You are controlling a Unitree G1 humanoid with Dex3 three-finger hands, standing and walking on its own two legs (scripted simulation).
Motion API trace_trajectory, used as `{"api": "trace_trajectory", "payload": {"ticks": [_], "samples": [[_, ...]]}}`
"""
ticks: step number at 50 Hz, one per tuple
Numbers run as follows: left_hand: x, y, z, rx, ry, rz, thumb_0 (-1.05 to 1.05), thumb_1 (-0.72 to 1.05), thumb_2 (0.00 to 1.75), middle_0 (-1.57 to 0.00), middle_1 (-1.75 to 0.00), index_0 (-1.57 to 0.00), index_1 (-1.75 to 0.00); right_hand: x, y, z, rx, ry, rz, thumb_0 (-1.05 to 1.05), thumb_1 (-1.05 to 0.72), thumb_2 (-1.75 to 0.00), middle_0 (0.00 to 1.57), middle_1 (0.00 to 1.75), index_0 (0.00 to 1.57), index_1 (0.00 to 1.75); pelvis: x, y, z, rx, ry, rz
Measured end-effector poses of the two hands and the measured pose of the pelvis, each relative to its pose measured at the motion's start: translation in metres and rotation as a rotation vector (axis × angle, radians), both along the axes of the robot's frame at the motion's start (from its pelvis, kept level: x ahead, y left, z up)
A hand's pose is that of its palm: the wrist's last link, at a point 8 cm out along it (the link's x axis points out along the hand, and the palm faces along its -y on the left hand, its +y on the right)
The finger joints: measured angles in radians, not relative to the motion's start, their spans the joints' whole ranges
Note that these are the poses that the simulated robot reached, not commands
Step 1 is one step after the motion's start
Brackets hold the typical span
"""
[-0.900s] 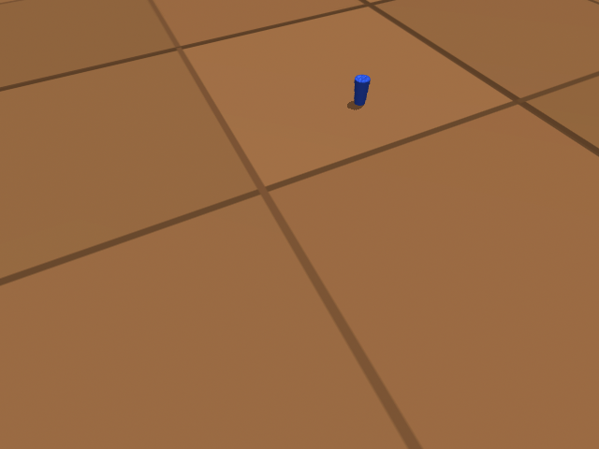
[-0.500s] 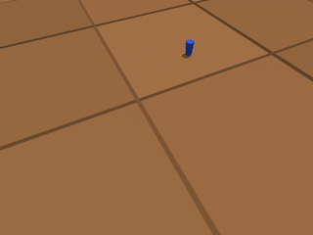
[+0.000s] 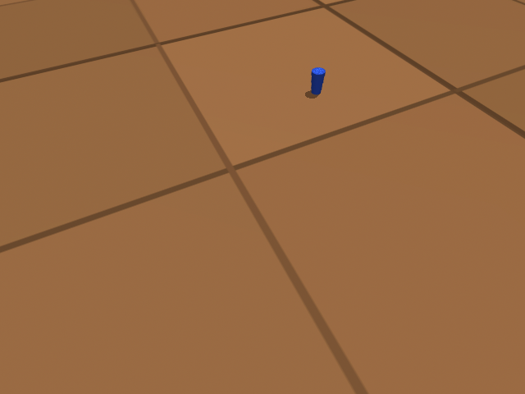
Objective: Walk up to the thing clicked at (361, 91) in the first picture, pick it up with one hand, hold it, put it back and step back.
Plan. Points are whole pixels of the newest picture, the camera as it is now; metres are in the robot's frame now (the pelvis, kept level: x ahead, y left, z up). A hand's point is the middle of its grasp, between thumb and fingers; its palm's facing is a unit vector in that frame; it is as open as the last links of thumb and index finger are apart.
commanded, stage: stand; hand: left
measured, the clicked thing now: (317, 81) +2.02 -0.30 -0.71
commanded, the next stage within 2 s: walk up in 0.22 s
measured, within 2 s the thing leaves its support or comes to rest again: neither
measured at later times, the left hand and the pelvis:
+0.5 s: hand (138, 377) +0.17 +0.24 -0.13, palm faces -0.14 -0.90 -0.41, open 7.4 cm; pelvis +0.05 -0.05 -0.01, yaw -7 degrees
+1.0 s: hand (221, 284) +0.35 +0.12 -0.17, palm faces -0.17 -0.93 -0.33, open 7.4 cm; pelvis +0.30 -0.15 -0.02, yaw -12 degrees
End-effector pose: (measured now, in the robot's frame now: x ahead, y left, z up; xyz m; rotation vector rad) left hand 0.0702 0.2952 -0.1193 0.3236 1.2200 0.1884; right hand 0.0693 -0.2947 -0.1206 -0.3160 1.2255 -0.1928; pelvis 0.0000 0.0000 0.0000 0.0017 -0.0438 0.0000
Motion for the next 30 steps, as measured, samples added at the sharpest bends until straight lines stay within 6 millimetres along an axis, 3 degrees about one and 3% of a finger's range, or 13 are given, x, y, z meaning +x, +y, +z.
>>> {"api": "trace_trajectory", "payload": {"ticks": [12,16,19,24,27,30], "samples": [[-0.003,0.001,0.002,0.000,0.007,0.006,0.00,0.90,0.89,-0.20,-0.30,-0.20,-0.30,-0.001,-0.001,-0.001,0.008,0.002,0.002,0.01,-0.91,-0.89,0.20,0.30,0.21,0.30,0.001,-0.002,0.000,0.002,0.006,-0.002],[0.006,0.006,0.006,-0.002,0.020,-0.030,0.01,0.90,0.89,-0.20,-0.30,-0.20,-0.30,-0.001,-0.017,0.004,0.010,-0.080,-0.031,0.01,-0.91,-0.89,0.20,0.30,0.21,0.30,0.009,-0.007,-0.003,0.018,0.031,-0.054],[0.028,0.006,0.014,0.018,0.015,-0.073,0.01,0.90,0.89,-0.20,-0.30,-0.20,-0.30,-0.009,-0.040,0.008,-0.019,-0.097,-0.069,0.00,-0.90,-0.89,0.20,0.30,0.21,0.30,0.018,-0.017,-0.003,0.015,0.029,-0.068],[0.082,-0.009,0.029,0.052,-0.051,-0.129,0.01,0.90,0.89,-0.20,-0.30,-0.20,-0.30,-0.016,-0.091,0.006,-0.055,-0.056,-0.126,0.01,-0.90,-0.89,0.20,0.30,0.21,0.30,0.046,-0.047,-0.008,0.027,0.012,-0.113],[0.116,-0.028,0.031,0.088,-0.083,-0.155,0.01,0.90,0.89,-0.20,-0.30,-0.20,-0.30,-0.004,-0.127,-0.006,-0.065,-0.063,-0.160,0.01,-0.90,-0.89,0.20,0.30,0.21,0.30,0.071,-0.073,-0.020,0.041,0.002,-0.140],[0.143,-0.052,0.025,0.119,-0.146,-0.149,0.01,0.90,0.89,-0.20,-0.30,-0.20,-0.30,0.021,-0.158,-0.024,-0.076,-0.057,-0.161,0.01,-0.91,-0.89,0.20,0.30,0.21,0.30,0.093,-0.098,-0.035,0.001,-0.008,-0.138]]}}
